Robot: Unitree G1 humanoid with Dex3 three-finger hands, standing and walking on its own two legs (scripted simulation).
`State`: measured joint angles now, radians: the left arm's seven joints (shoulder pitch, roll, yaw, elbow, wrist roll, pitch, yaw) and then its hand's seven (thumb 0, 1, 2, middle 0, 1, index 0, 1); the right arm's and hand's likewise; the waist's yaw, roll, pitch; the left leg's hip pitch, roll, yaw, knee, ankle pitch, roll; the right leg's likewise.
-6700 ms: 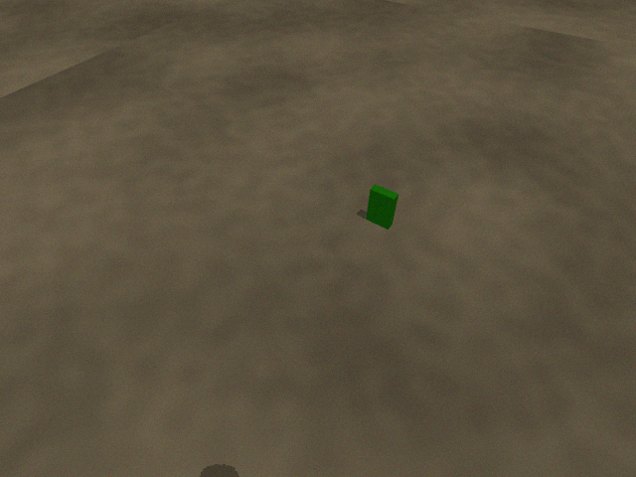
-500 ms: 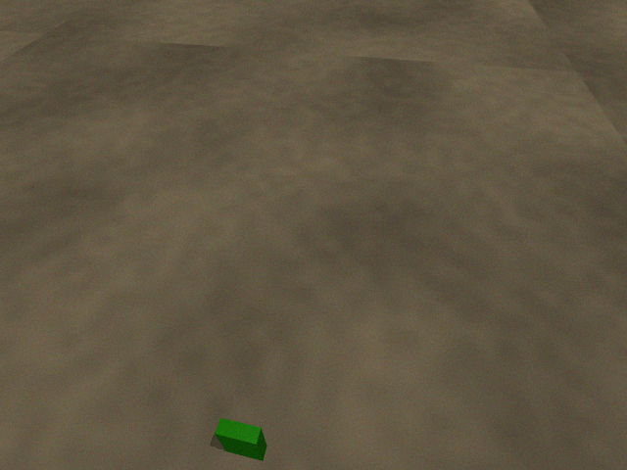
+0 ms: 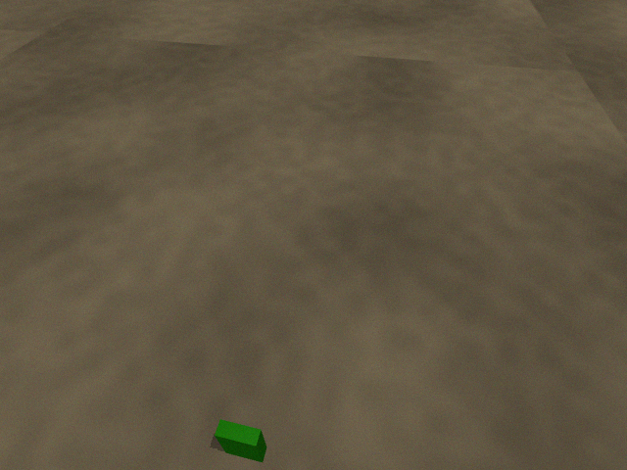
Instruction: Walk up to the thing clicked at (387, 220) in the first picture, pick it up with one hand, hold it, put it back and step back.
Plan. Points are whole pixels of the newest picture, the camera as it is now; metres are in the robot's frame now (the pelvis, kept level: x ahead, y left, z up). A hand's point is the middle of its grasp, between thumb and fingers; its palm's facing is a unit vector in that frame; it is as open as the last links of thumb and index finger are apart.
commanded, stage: stand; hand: left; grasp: from the side
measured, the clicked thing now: (242, 441) +0.35 +0.20 -0.69
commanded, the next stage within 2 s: go down in 0.36 s
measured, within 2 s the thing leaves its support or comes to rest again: neither
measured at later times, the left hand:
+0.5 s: hand out of the picture +0.08 +0.26 -0.16, palm faces +0.00 -0.94 -0.35, open 7.4 cm
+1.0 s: hand out of the picture +0.13 +0.29 -0.20, palm faces +0.07 -0.94 -0.33, open 16.2 cm
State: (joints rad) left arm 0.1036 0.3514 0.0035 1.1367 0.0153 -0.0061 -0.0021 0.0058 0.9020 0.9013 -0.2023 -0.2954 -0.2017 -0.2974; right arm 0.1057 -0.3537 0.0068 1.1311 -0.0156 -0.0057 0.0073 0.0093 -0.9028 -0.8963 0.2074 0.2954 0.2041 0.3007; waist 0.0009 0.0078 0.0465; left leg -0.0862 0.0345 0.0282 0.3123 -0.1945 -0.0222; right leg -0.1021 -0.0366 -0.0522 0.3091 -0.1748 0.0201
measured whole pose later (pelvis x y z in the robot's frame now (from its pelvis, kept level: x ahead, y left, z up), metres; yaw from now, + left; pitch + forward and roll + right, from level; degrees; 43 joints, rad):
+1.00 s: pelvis -0.02 +0.01 -0.08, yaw +0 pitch +14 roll -1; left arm 0.15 0.36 0.28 0.71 0.04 0.03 -0.12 0.00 -0.26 0.10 -0.06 -0.07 -0.07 -0.07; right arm 0.24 -0.25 -0.04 0.63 0.01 -0.07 -0.03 0.01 -0.90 -0.89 0.21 0.30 0.20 0.30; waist -0.03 0.00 -0.07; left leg -0.79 0.05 0.01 1.03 -0.49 -0.01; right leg -0.79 -0.04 -0.04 0.99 -0.44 0.02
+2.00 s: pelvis -0.09 +0.00 -0.29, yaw -2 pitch +33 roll -4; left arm -0.31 0.70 0.70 0.94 -0.15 -0.32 -0.58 -0.01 -0.59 0.04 -0.08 -0.11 -0.09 -0.10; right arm 0.12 -0.33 0.04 0.66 -0.02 -0.19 -0.06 0.01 -0.91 -0.89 0.21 0.30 0.21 0.30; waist -0.04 -0.01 -0.15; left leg -1.80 0.04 -0.09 1.91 -0.68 -0.03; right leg -1.78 -0.06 -0.07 1.85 -0.64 0.00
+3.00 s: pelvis -0.11 +0.01 -0.38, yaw -3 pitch +32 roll -6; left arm -0.47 0.84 0.81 1.01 -0.18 -0.33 -0.70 -0.01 -0.50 0.07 -0.05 -0.07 -0.05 -0.06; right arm 0.10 -0.37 0.08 0.66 -0.03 -0.19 -0.04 0.01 -0.92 -0.90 0.21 0.30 0.21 0.30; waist -0.06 -0.02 -0.11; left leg -2.06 0.02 -0.11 2.20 -0.70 -0.02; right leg -2.02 -0.06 -0.06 2.11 -0.64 0.02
